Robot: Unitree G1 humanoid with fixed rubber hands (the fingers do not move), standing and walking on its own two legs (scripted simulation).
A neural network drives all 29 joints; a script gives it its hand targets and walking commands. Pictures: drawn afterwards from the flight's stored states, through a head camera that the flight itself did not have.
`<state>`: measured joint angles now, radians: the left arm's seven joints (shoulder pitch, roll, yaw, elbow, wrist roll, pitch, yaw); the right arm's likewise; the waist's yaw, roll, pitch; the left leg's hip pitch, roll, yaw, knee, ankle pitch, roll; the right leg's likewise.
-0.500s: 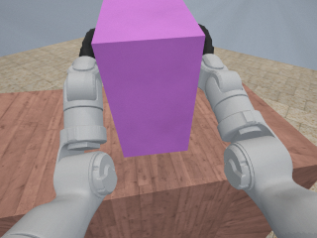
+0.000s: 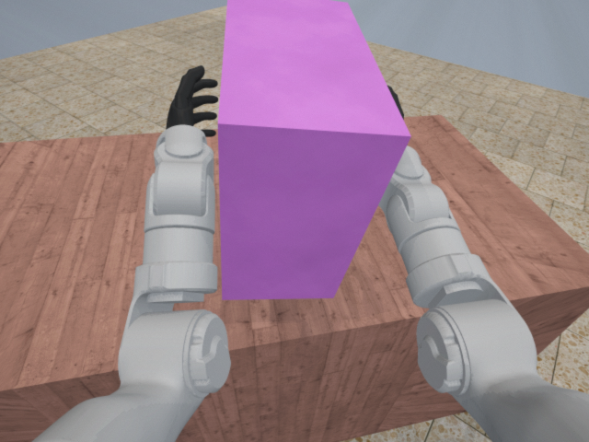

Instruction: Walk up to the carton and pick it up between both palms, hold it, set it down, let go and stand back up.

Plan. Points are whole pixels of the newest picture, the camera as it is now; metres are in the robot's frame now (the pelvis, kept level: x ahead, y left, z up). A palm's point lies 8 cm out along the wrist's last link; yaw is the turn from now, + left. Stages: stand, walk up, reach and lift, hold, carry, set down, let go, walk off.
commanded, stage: set down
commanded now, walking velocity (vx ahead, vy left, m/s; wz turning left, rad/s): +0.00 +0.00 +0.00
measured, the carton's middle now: (284, 152) +0.44 -0.01 +0.20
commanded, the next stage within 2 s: none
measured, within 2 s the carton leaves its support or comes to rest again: neither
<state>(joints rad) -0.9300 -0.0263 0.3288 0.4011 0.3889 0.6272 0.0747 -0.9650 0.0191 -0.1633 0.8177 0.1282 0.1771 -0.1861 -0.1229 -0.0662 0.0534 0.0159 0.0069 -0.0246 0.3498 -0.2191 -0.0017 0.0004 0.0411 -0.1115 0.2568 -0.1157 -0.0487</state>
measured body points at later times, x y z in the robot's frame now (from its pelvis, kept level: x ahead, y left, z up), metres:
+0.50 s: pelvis +0.01 +0.00 +0.00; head -0.02 +0.03 +0.45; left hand +0.43 +0.12 +0.22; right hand +0.42 -0.13 +0.21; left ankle -0.01 +0.12 -0.75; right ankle +0.03 -0.08 -0.75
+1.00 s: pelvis +0.01 -0.01 +0.00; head -0.01 +0.01 +0.45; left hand +0.43 +0.10 +0.18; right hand +0.42 -0.16 +0.18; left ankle -0.01 +0.12 -0.75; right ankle +0.03 -0.08 -0.75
